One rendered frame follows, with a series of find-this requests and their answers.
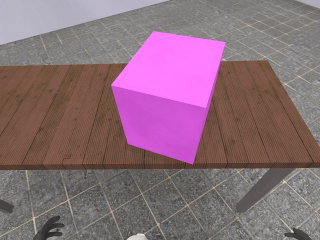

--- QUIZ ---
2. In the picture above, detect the left robot hand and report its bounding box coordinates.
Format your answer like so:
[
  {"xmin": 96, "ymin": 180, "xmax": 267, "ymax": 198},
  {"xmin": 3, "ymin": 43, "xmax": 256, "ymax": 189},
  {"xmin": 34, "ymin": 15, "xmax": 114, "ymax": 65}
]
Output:
[{"xmin": 32, "ymin": 215, "xmax": 65, "ymax": 240}]

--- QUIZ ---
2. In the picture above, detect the carton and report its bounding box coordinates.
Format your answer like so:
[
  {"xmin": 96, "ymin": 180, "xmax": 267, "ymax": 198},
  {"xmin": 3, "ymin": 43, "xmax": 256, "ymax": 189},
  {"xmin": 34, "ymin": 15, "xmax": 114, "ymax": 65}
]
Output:
[{"xmin": 111, "ymin": 31, "xmax": 226, "ymax": 165}]

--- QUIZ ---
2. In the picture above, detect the table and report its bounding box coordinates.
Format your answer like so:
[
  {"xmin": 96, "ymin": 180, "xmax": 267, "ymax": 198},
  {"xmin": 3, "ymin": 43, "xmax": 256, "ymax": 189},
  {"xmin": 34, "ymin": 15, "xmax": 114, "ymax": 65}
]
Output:
[{"xmin": 0, "ymin": 60, "xmax": 320, "ymax": 213}]

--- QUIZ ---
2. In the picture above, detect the right robot hand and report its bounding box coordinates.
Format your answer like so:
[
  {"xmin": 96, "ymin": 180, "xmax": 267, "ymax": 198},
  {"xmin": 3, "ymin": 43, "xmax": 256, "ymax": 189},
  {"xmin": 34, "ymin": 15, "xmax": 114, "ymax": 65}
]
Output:
[{"xmin": 284, "ymin": 228, "xmax": 312, "ymax": 240}]

